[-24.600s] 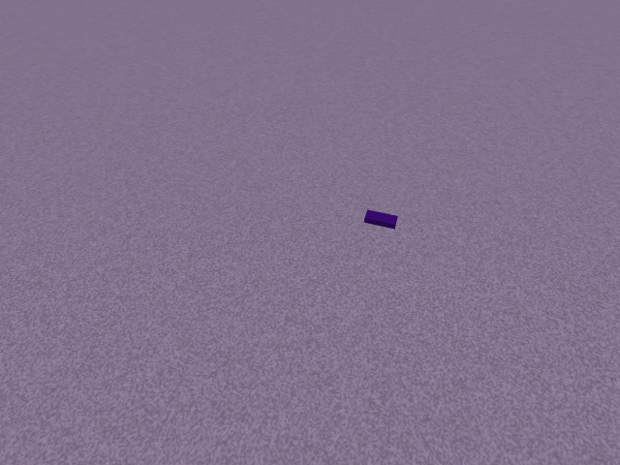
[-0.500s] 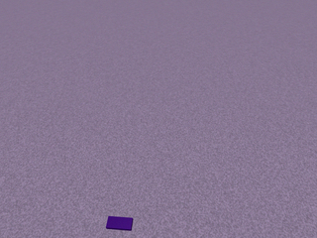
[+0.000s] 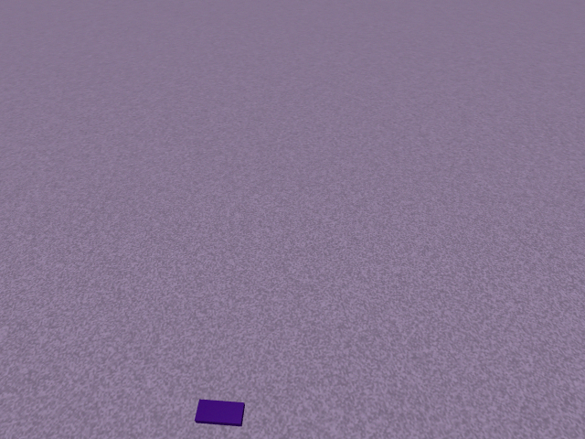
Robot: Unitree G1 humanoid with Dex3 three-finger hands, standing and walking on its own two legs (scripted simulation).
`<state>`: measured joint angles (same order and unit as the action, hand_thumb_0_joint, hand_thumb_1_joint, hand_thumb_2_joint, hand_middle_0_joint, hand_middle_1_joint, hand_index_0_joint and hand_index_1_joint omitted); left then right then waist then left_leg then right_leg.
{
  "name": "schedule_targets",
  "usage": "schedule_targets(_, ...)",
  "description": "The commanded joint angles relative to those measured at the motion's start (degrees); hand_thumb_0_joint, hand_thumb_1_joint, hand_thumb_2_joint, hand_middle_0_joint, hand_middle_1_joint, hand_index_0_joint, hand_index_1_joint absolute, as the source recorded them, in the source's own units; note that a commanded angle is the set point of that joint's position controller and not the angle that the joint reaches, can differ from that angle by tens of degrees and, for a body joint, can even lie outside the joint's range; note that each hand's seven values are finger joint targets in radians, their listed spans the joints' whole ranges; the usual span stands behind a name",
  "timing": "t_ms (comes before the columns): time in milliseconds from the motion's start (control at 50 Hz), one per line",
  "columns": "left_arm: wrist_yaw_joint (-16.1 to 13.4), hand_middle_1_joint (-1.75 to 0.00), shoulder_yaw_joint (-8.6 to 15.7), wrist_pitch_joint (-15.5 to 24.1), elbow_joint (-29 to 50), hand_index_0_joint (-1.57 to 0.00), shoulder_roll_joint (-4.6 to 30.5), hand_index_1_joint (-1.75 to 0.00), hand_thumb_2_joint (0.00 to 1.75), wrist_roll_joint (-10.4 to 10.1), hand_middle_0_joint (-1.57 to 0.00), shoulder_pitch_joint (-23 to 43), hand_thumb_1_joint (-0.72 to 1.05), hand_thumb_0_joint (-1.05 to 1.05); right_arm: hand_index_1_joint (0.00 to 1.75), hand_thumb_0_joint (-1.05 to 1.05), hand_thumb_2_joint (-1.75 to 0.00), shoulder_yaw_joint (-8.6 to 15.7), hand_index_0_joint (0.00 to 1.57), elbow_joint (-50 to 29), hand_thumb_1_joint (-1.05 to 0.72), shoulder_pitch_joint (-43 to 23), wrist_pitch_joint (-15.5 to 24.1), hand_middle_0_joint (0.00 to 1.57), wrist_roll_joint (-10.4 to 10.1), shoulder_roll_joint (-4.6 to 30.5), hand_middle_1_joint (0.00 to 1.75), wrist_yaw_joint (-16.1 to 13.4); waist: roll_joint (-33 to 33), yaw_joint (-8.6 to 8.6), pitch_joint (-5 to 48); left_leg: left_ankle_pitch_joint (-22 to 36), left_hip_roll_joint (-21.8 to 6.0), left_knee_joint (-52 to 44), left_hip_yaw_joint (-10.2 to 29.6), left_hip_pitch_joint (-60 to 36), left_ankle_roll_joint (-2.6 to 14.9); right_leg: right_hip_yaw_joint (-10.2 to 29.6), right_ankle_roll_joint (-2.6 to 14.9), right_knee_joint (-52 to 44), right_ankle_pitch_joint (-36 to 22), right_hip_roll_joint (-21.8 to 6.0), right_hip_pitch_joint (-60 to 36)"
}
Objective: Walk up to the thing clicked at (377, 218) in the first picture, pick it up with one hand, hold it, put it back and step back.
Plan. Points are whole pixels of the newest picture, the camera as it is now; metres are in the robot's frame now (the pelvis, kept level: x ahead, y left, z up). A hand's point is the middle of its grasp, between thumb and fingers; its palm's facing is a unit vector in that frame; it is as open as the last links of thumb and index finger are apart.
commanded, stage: stand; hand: left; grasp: from above
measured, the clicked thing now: (220, 412) +0.40 +0.26 -0.77
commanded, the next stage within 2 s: rise first in 0.16 s
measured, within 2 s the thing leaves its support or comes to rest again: neither
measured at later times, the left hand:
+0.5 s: hand out of the picture +0.14 +0.25 -0.17, palm faces +0.00 -0.94 -0.33, open 8.9 cm
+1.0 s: hand out of the picture +0.11 +0.27 -0.24, palm faces -0.14 -0.88 -0.44, open 14.1 cm
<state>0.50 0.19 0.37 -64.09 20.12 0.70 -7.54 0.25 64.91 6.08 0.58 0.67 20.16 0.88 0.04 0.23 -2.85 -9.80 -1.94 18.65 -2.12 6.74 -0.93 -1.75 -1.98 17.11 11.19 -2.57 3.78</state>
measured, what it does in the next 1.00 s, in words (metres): lowers itself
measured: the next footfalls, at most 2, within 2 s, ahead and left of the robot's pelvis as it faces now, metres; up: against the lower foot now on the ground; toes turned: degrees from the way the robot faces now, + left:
none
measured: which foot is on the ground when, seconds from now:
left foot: down 0.00-1.00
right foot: down 0.00-1.00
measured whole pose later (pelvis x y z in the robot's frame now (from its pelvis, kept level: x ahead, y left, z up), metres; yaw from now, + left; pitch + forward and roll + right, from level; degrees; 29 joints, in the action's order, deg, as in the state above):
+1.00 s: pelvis -0.02 +0.00 -0.10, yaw +0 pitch +17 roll -2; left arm 2.5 10.6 -7.1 -34.7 19.5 14.2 -10.4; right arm 2.6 34.0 10.6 7.3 0.1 14.2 -0.7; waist 0.1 -1.1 5.5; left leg -28.3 -3.7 65.1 0.7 54.3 -1.1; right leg -1.9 -1.4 63.6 30.3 -1.9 50.6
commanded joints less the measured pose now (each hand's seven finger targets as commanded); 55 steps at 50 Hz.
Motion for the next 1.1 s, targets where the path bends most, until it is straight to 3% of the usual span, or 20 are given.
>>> schedule_targets(0, -1.10, -0.30, 2.15, 1.46, 3.44, -0.20, 12.60, -0.30, 0.90, 0.09, -0.20, 1.68, 0.90, 0.00, 0.30, 0.00, -0.90, 2.30, 0.20, -3.46, -0.90, -2.25, 0.98, 0.20, -0.19, 12.13, 0.30, -1.06, -0.16, -0.27, 3.85, 9.82, -6.25, -2.22, 5.06, -2.19, 1.87, 3.98, 2.34, -2.62, -9.13, -5.94, 1.63)
schedule_targets(220, -0.99, -0.30, 2.15, 1.17, 3.45, -0.20, 12.14, -0.30, 0.90, 0.15, -0.20, 1.65, 0.90, 0.00, 0.30, 0.00, -0.90, 2.29, 0.20, -3.55, -0.90, -1.56, 0.99, 0.20, -0.10, 12.17, 0.30, -1.15, 0.03, -0.44, 3.19, 7.29, -6.10, -2.50, 4.85, -1.08, 1.98, 4.35, 2.59, -3.13, -7.20, -6.16, 1.88)
schedule_targets(240, -0.97, -0.33, 2.17, 1.18, 3.49, -0.19, 12.25, -0.34, 0.94, 0.12, -0.20, 1.61, 0.82, 0.00, 0.30, 0.00, -0.90, 2.28, 0.20, -3.50, -0.91, -1.87, 1.02, 0.20, -0.14, 12.24, 0.30, -1.14, 0.25, -0.36, 3.46, 7.44, -6.30, -2.55, 5.08, -1.59, 1.96, 4.17, 2.61, -2.69, -7.08, -6.00, 1.63)
schedule_targets(260, -1.81, -0.41, 2.57, 6.80, 23.59, -0.23, 3.42, -0.42, 0.94, -2.95, -0.27, 21.72, 0.74, 0.00, 0.30, 0.00, -0.92, -0.33, 0.20, -20.07, -0.96, -0.58, 3.86, 0.20, -4.04, 2.93, 0.30, -2.32, 1.89, -7.21, -0.37, -0.48, 1.51, 1.04, -1.44, 5.10, 1.43, 0.23, 2.17, 2.19, -3.60, 2.36, 15.47)
schedule_targets(280, -2.39, -0.49, 3.66, 6.49, 20.54, -0.21, 6.23, -0.50, 0.92, -2.94, -0.26, 29.49, 0.66, 0.00, 0.30, 0.00, -0.90, 0.04, 0.20, -16.75, -0.88, 2.33, 3.68, 0.20, -4.07, 4.59, 0.30, -3.01, 0.33, -5.64, 2.03, -1.55, 1.65, 1.91, -1.01, 4.08, 1.35, -0.53, 2.21, 2.74, -2.19, 2.27, 12.83)
schedule_targets(300, -2.50, -0.57, 6.04, 4.14, 9.57, -0.22, 9.62, -0.58, 0.89, -1.87, -0.25, 17.60, 0.60, 0.00, 0.30, 0.00, -0.90, 1.18, 0.20, -17.06, -0.89, 5.14, 2.91, 0.20, -4.45, 6.40, 0.30, -3.63, -1.41, -4.12, 1.11, -1.76, 1.40, 2.75, -1.15, 5.88, 1.41, -1.09, 2.46, 3.47, -0.69, 2.73, 12.40)
schedule_targets(320, -1.81, -0.65, 6.95, 2.87, 4.97, -0.22, 10.82, -0.66, 0.88, -0.78, -0.23, 15.18, 0.52, 0.00, 0.30, 0.00, -0.89, 1.75, 0.20, -17.44, -0.87, 6.18, 2.54, 0.20, -4.08, 6.39, 0.30, -3.69, -2.41, -3.57, 3.00, -1.03, 1.89, 5.41, -0.95, 8.23, 1.57, -1.11, 2.64, 4.97, -0.52, 2.75, 14.23)
schedule_targets(360, -0.58, -0.79, 10.31, 3.18, 5.29, -0.20, 14.74, -0.79, 0.88, 1.79, -0.19, 18.60, 0.36, 0.00, 0.30, 0.00, -0.89, 3.48, 0.20, -20.24, -0.88, 7.26, 3.00, 0.20, -2.78, 6.36, 0.30, -3.85, -1.90, -1.97, 9.41, 1.41, 1.63, 9.54, -0.52, 9.34, 1.43, -0.94, 2.72, 9.73, -2.95, 2.57, 14.87)
schedule_targets(420, 1.00, -0.92, 12.12, 1.48, 3.92, -0.18, 12.60, -0.90, 0.89, 5.47, -0.17, 5.72, 0.12, 0.00, 0.30, 0.00, -0.90, 4.87, 0.20, -23.92, -0.89, 9.22, 3.45, 0.20, -1.55, 5.25, 0.30, -2.85, 2.81, 1.27, 16.15, 5.69, 2.61, 13.93, -0.55, 12.17, 0.68, -0.65, 3.34, 14.75, -5.70, 2.31, 14.35)
schedule_targets(480, 0.87, -0.96, 10.85, -1.26, 9.54, -0.16, 10.16, -0.95, 0.91, 6.98, -0.15, 6.69, -0.12, 0.00, 0.30, 0.00, -0.89, 5.17, 0.20, -28.01, -0.86, 8.26, 3.58, 0.20, -1.89, 4.36, 0.30, -2.55, 2.90, 0.43, 16.79, 6.14, 2.62, 14.68, -0.46, 13.54, 0.68, -0.82, 3.17, 15.25, -5.78, 2.73, 15.61)
schedule_targets(540, 0.42, -0.98, 11.71, -3.68, 11.69, -0.12, 11.26, -0.99, 0.96, 8.47, -0.13, 7.24, -0.36, 0.00, 0.30, 0.00, -0.89, 4.98, 0.20, -30.74, -0.86, 6.43, 3.81, 0.20, -2.01, 4.14, 0.30, -1.98, 1.35, 0.13, 13.18, 1.83, 1.97, 17.16, 0.21, 18.58, 0.63, -1.26, 3.16, 17.44, -0.59, 3.19, 20.96)
schedule_targets(580, 0.05, -1.03, 12.34, -3.89, 13.83, -0.09, 11.01, -1.04, 0.98, 9.22, -0.10, 7.29, -0.48, 0.00, 0.30, 0.00, -0.89, 5.16, 0.20, -32.19, -0.85, 6.55, 4.47, 0.20, -1.76, 3.86, 0.30, -1.75, 1.13, -0.44, 14.62, 0.52, 1.54, 20.28, 0.48, 20.35, 0.71, -1.53, 3.13, 20.83, 1.09, 3.33, 23.79)
schedule_targets(660, -0.22, -1.07, 14.52, -3.16, 18.66, -0.06, 12.07, -1.08, 1.01, 10.90, -0.07, 4.93, -0.52, 0.00, 0.30, 0.00, -0.89, 5.67, 0.20, -33.30, -0.86, 8.35, 5.90, 0.20, -1.32, 3.46, 0.30, -1.68, 2.49, -0.41, 17.93, 0.47, 1.10, 27.28, 0.93, 25.22, 0.86, -1.07, 2.97, 28.12, 1.16, 3.07, 29.90)
schedule_targets(740, 0.28, -1.05, 13.00, -2.35, 28.96, -0.03, 10.56, -1.08, 1.06, 11.58, -0.05, 5.82, -0.55, 0.00, 0.30, 0.00, -0.89, 5.98, 0.20, -35.24, -0.84, 7.86, 7.31, 0.20, -1.02, 2.83, 0.30, -2.15, 4.30, -1.76, 20.94, -1.22, 0.52, 31.71, 1.63, 27.45, 0.83, -0.69, 2.93, 32.82, 2.79, 3.00, 35.85)
schedule_targets(760, 0.08, -1.05, 14.65, -3.18, 26.37, -0.03, 11.13, -1.08, 1.06, 11.83, -0.05, 0.83, -0.55, 0.00, 0.30, 0.00, -0.89, 6.14, 0.20, -35.57, -0.85, 8.12, 7.52, 0.20, -1.10, 3.08, 0.30, -2.29, 3.01, -1.53, 21.33, -0.98, 0.48, 32.54, 1.59, 28.33, 0.99, -0.66, 2.85, 33.32, 2.46, 3.03, 35.96)
schedule_targets(800, 0.32, -1.03, 13.72, -3.62, 32.15, -0.02, 10.82, -1.07, 1.07, 12.25, -0.05, 1.25, -0.55, 0.00, 0.30, 0.00, -0.89, 6.15, 0.20, -36.28, -0.84, 7.53, 7.99, 0.20, -1.02, 2.83, 0.30, -2.41, 3.44, -1.45, 22.05, -2.19, 0.47, 33.82, 1.74, 29.99, 1.04, -0.46, 2.86, 34.44, 3.57, 2.87, 37.13)
schedule_targets(860, 0.71, -1.03, 14.18, -5.52, 33.38, -0.03, 10.81, -1.06, 1.06, 12.99, -0.06, -3.86, -0.57, 0.00, 0.30, 0.00, -0.89, 6.07, 0.20, -36.70, -0.85, 7.64, 8.40, 0.20, -0.96, 2.97, 0.30, -2.63, 3.14, -1.68, 23.99, -0.56, 0.12, 36.20, 2.03, 31.24, 1.21, -0.59, 2.86, 36.53, 2.30, 2.87, 38.63)
schedule_targets(880, 0.94, -1.03, 13.33, -5.60, 36.01, -0.02, 10.03, -1.06, 1.06, 12.81, -0.05, -2.72, -0.56, 0.00, 0.30, 0.00, -0.89, 5.90, 0.20, -37.40, -0.84, 6.53, 8.62, 0.20, -0.94, 2.84, 0.30, -2.54, 3.29, -2.04, 22.97, -1.22, 0.01, 36.77, 2.46, 32.60, 1.07, -0.85, 2.86, 37.66, 3.29, 2.93, 39.89)
schedule_targets(1020, 1.03, -1.03, 15.04, -6.67, 38.92, -0.07, 11.85, -1.05, 1.00, 15.61, -0.08, -6.89, -0.56, 0.00, 0.30, 0.00, -0.90, 5.69, 0.20, -38.70, -0.88, 5.39, 9.93, 0.20, -0.74, 2.32, 0.30, -2.24, 3.08, -1.32, 24.89, -3.62, 0.60, 43.83, 1.87, 39.83, 1.66, -0.41, 2.84, 43.02, 4.54, 2.64, 45.49)
schedule_targets(1080, 0.95, -1.02, 14.50, -5.20, 38.84, -0.07, 12.53, -1.04, 0.99, 17.31, -0.09, -2.26, -0.55, 0.00, 0.30, 0.00, -0.89, 5.59, 0.20, -38.10, -0.87, 4.36, 10.69, 0.20, -0.44, 2.38, 0.30, -2.07, 3.92, -2.35, 23.49, -7.94, 0.44, 47.29, 2.38, 44.68, 1.63, -0.39, 2.89, 47.00, 8.52, 2.64, 51.98)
